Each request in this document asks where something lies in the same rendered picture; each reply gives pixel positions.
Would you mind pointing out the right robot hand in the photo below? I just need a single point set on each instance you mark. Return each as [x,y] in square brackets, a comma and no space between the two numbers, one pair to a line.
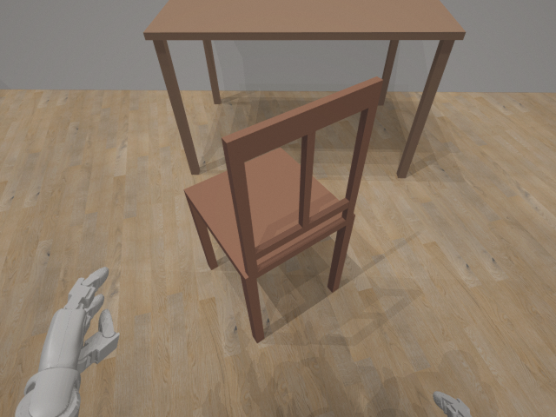
[451,406]

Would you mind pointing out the chair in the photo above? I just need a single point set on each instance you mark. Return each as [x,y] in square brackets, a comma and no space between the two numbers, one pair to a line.
[267,210]

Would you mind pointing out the table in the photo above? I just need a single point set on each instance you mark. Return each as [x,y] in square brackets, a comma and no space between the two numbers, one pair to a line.
[392,20]

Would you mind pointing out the left robot hand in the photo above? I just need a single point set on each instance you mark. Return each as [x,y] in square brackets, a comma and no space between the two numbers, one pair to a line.
[64,340]

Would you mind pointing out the left robot forearm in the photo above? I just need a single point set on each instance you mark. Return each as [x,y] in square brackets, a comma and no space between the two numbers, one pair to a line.
[53,392]

